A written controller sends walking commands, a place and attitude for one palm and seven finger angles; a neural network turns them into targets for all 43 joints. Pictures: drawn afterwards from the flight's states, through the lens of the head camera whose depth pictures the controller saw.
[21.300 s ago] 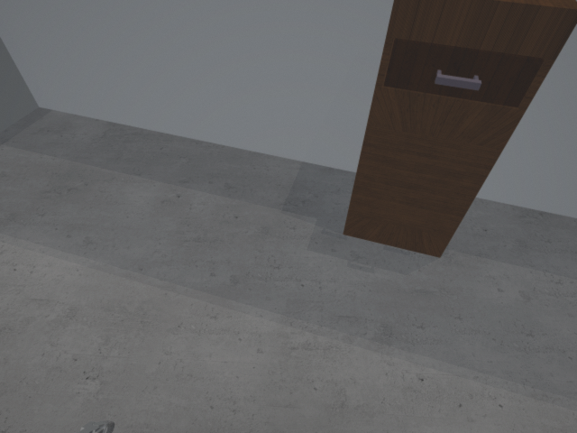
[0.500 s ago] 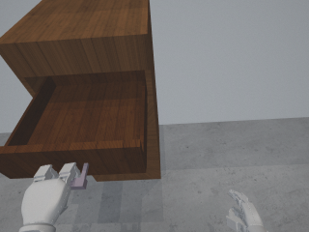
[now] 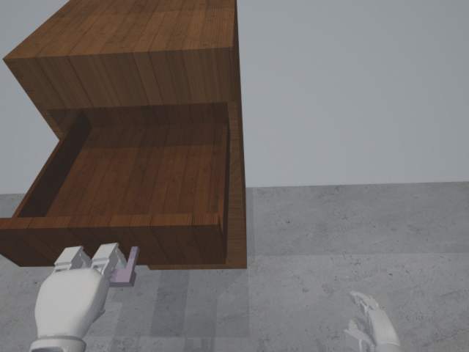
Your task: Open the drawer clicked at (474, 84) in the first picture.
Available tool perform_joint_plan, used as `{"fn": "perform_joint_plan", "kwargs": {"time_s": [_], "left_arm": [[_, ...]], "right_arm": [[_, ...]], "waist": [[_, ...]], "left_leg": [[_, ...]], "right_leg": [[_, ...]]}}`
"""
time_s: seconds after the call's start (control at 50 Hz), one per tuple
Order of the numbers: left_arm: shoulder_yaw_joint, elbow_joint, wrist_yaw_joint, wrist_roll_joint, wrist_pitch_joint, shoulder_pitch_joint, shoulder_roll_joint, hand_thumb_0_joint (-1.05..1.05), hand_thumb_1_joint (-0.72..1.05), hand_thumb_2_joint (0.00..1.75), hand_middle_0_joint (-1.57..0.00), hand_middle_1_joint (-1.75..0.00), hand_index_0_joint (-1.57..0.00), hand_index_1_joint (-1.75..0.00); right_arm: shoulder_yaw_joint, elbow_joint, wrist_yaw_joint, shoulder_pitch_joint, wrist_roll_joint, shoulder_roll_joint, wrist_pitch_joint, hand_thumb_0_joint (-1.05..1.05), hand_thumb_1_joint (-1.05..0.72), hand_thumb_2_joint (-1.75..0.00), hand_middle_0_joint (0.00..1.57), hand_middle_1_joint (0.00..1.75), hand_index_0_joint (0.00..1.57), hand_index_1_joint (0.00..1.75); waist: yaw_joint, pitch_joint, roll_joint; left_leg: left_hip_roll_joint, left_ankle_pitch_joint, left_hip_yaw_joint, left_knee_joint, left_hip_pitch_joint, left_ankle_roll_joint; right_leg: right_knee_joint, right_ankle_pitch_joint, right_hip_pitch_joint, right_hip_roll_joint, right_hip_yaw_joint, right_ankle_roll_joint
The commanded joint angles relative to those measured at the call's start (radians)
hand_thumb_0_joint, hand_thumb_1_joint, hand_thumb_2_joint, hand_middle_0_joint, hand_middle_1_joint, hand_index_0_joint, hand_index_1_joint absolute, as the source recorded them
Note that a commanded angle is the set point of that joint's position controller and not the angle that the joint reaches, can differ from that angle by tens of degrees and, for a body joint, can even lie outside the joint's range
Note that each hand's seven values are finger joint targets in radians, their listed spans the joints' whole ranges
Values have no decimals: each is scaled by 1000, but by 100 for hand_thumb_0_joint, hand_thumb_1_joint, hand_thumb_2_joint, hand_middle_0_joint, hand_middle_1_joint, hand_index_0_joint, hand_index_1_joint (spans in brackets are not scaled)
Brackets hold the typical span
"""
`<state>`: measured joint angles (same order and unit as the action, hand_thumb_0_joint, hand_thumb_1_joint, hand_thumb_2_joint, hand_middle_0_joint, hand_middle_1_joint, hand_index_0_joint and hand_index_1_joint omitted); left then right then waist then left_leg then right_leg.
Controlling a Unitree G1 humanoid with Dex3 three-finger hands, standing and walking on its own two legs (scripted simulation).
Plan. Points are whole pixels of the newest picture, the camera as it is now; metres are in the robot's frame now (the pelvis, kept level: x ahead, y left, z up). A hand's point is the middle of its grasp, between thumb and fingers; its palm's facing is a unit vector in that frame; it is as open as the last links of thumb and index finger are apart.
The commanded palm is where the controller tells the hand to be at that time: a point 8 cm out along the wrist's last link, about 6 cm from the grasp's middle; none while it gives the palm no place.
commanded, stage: open the thumb to release the handle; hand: left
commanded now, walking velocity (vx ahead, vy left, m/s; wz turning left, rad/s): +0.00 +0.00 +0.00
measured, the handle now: (100, 265) +0.22 +0.26 +0.05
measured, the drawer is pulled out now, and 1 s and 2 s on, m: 0.30 0.30 0.30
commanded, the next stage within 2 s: lift the hand off the handle in 0.38 s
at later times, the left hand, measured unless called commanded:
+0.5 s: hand (96, 302) +0.17 +0.25 +0.03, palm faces +0.01 -0.09 -1.00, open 13.3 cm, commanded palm +0.14 +0.24 +0.08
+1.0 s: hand (94, 294) +0.18 +0.25 +0.05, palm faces +0.04 -0.09 -1.00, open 13.5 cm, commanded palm +0.15 +0.25 +0.11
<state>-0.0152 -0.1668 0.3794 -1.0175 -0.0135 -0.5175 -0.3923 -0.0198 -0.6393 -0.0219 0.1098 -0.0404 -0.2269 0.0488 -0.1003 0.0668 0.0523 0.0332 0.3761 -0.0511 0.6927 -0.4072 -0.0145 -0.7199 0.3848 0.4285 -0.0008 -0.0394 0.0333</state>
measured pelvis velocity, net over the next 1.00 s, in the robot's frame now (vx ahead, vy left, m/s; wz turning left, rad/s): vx -0.01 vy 0.00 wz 0.01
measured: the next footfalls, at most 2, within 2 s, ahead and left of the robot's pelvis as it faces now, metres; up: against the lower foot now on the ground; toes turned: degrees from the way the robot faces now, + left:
none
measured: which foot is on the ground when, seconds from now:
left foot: down 0.00-1.00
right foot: down 0.00-1.00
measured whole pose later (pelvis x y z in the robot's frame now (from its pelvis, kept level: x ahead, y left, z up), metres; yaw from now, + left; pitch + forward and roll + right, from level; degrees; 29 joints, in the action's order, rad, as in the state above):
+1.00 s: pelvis -0.01 +0.00 +0.01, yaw +1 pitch +2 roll +1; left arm -0.06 -0.13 0.29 -1.01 0.05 -0.39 -0.37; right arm -0.01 -0.66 -0.04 0.10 -0.03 -0.21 0.03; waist -0.11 0.04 0.07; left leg 0.02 0.32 -0.04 0.61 -0.32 -0.01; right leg -0.63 0.33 0.34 -0.01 -0.05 0.03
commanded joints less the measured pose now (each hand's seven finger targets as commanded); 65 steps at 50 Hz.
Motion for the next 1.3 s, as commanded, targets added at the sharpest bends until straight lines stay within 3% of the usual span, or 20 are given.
{"fn": "perform_joint_plan", "kwargs": {"time_s": [0.0,0.1,0.14,0.18,0.26,0.38,0.44,0.46,0.52,0.56,0.66,0.72,0.78,0.82,0.86,0.9,0.98,1.1,1.24,1.28], "left_arm": [[181,-131,39,12,50,71,-169,0,41,69,-36,-130,-36,-130],[172,-145,17,4,60,66,-179,0,6,54,-34,-126,-34,-126],[133,-129,1,10,62,77,-146,0,-8,48,-33,-124,-33,-124],[156,-116,-4,11,57,111,-169,0,-22,42,-32,-123,-32,-123],[142,-92,-9,5,42,153,-157,0,-50,30,-30,-120,-30,-120],[170,-78,-4,-2,28,167,-186,0,-50,30,-30,-120,-30,-120],[143,-86,-5,3,23,140,-155,0,-50,30,-30,-120,-30,-120],[58,-103,-10,8,26,101,-72,0,-50,30,-30,-120,-30,-120],[96,-122,-3,-4,23,158,-125,0,-50,30,-30,-120,-30,-120],[76,-115,1,-19,30,171,-111,0,-50,30,-30,-120,-30,-120],[59,-110,5,-21,40,183,-96,0,-50,30,-30,-120,-30,-120],[73,-94,3,-19,48,235,-116,0,-50,30,-30,-120,-30,-120],[94,-91,2,-20,54,278,-145,0,-50,30,-30,-120,-30,-120],[79,-151,0,-17,56,292,-137,0,-50,30,-30,-120,-30,-120],[83,-185,-4,-10,57,277,-141,0,-50,30,-30,-120,-30,-120],[84,-215,-16,5,57,287,-145,0,-50,30,-30,-120,-30,-120],[128,-236,-39,21,63,230,-179,0,-50,30,-30,-120,-30,-120],[78,-287,-103,45,95,244,-147,0,-50,30,-30,-120,-30,-120],[117,-341,-165,57,87,299,-207,0,-50,30,-30,-120,-30,-120],[139,-369,-172,65,84,301,-227,0,-50,30,-30,-120,-30,-120]], "right_arm": [[-29,149,-20,-145,6,-84,-49,0,-90,-90,20,30,20,30],[-24,149,-20,-158,6,-82,-51,0,-90,-90,20,30,20,30],[-20,151,-19,-163,8,-83,-50,0,-90,-90,20,30,20,30],[-19,148,-25,-165,7,-86,-51,0,-90,-90,20,30,20,30],[-20,140,-29,-160,5,-82,-60,0,-90,-90,20,30,20,30],[-26,127,-32,-154,2,-84,-67,0,-90,-90,20,30,20,30],[-26,130,-26,-156,5,-82,-66,0,-90,-90,20,30,20,30],[-26,140,-15,-152,1,-79,-70,0,-90,-90,20,30,20,30],[-30,137,-12,-150,1,-86,-68,0,-90,-90,20,30,20,30],[-29,138,-10,-148,-1,-86,-68,0,-90,-90,20,30,20,30],[-31,139,-10,-144,1,-84,-67,0,-90,-90,20,30,20,30],[-28,132,-17,-151,5,-85,-66,0,-90,-90,20,30,20,30],[-26,127,-26,-153,5,-87,-65,0,-90,-90,20,30,20,30],[-25,133,-25,-158,7,-80,-67,0,-90,-90,20,30,20,30],[-25,136,-25,-161,7,-77,-69,0,-90,-90,20,30,20,30],[-18,142,-25,-164,7,-77,-72,0,-90,-90,20,30,20,30],[-14,141,-25,-180,9,-79,-70,0,-90,-90,20,30,20,30],[-1,148,-16,-195,18,-82,-60,0,-90,-90,20,30,20,30],[5,142,-22,-194,17,-90,-57,0,-90,-90,20,30,20,30],[7,150,-21,-210,21,-90,-58,0,-90,-90,20,30,20,30]], "waist": [[-14,146,-39],[-27,149,-27],[-16,99,-52],[-16,81,-51],[-12,80,-54],[-23,112,-39],[-21,102,-35],[-18,103,-43],[-10,108,-58],[-10,110,-34],[-7,124,-56],[-2,103,-36],[-2,125,-50],[-7,152,1],[-11,155,12],[-5,132,-27],[-21,122,-17],[-14,63,-11],[-25,85,-24],[-29,85,13]], "left_leg": [[-59,-243,21,-79,90,30],[-61,-265,16,-97,108,30],[-61,-236,19,-107,96,32],[-62,-210,20,-116,99,32],[-64,-192,19,-119,111,34],[-67,-222,16,-124,126,31],[-66,-230,16,-128,120,31],[-64,-241,18,-128,124,32],[-61,-236,21,-127,126,32],[-62,-224,20,-125,127,31],[-58,-235,25,-123,129,32],[-58,-212,27,-128,125,30],[-60,-218,28,-128,135,32],[-61,-237,26,-134,163,32],[-59,-260,28,-138,181,32],[-58,-256,32,-145,184,33],[-57,-282,31,-168,201,30],[-54,-286,30,-213,224,34],[-56,-329,31,-245,279,40],[-52,-337,33,-254,293,34]], "right_leg": [[141,-319,-80,5,51,-5],[153,-337,-111,4,56,-2],[169,-296,-91,6,49,-6],[195,-241,-86,6,60,-5],[210,-205,-75,5,61,-7],[216,-247,-107,3,71,-3],[209,-266,-106,4,62,-3],[199,-273,-102,3,47,-4],[199,-252,-88,7,48,-2],[197,-229,-77,6,47,-1],[182,-243,-77,11,33,0],[189,-210,-66,11,34,0],[199,-213,-82,12,42,-2],[195,-223,-96,10,35,1],[199,-236,-104,11,32,2],[214,-225,-107,9,31,-2],[242,-255,-152,9,37,-1],[278,-245,-173,5,20,-8],[320,-285,-233,4,20,-11],[333,-283,-249,5,25,-6]]}}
